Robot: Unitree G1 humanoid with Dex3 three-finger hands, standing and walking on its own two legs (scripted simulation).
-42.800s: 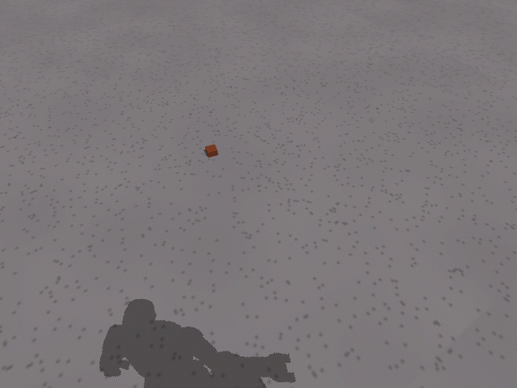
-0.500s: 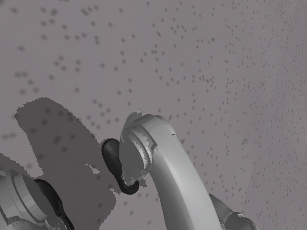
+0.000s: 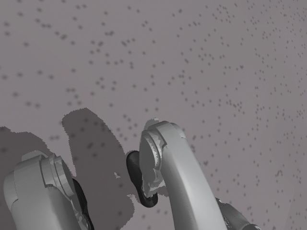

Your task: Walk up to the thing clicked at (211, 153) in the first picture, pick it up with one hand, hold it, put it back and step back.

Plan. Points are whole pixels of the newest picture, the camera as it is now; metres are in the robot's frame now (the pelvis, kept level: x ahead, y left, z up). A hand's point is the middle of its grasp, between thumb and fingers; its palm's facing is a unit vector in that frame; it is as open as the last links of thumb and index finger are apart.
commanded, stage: go down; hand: left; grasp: from above
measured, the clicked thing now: out of the picture +0.47 +0.40 -0.30
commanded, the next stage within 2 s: none
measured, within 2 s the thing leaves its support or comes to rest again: neither
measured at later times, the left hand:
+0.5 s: hand out of the picture +0.43 +0.44 +0.00, palm faces -0.30 -0.25 -0.92, open 13.4 cm
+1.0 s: hand out of the picture +0.42 +0.45 +0.08, palm faces -0.34 -0.26 -0.90, open 13.5 cm
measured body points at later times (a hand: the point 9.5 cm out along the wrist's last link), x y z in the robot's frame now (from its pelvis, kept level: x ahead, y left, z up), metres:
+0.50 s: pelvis -0.01 -0.01 +0.07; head +0.22 +0.08 +0.45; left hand +0.44 +0.45 +0.05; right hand +0.12 -0.27 -0.03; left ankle +0.06 +0.11 -0.29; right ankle +0.11 -0.11 -0.29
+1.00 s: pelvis +0.00 +0.00 +0.15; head +0.21 +0.09 +0.54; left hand +0.43 +0.46 +0.13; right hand +0.09 -0.26 +0.04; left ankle +0.06 +0.11 -0.29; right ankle +0.11 -0.11 -0.29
